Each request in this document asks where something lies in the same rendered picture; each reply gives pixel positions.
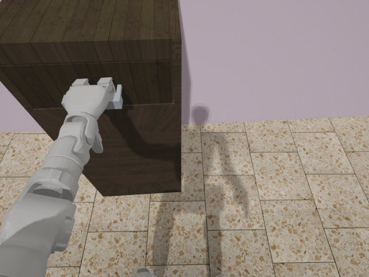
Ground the drawer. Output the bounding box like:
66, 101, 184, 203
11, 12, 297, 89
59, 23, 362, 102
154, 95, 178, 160
0, 59, 172, 108

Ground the robot left shin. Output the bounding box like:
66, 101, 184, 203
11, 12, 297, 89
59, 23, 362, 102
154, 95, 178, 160
137, 268, 151, 273

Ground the cabinet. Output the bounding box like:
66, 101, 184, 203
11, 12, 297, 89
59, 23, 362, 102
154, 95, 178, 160
0, 0, 182, 197

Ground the robot left upper arm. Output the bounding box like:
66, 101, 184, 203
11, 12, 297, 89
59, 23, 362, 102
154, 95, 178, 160
0, 193, 77, 277

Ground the robot left hand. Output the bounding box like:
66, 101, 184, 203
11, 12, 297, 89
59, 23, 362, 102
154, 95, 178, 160
64, 77, 116, 154

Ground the left robot forearm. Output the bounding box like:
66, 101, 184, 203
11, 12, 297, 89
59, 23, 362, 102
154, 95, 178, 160
0, 112, 98, 243

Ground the handle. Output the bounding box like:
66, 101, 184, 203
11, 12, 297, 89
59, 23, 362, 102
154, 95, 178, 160
61, 84, 123, 110

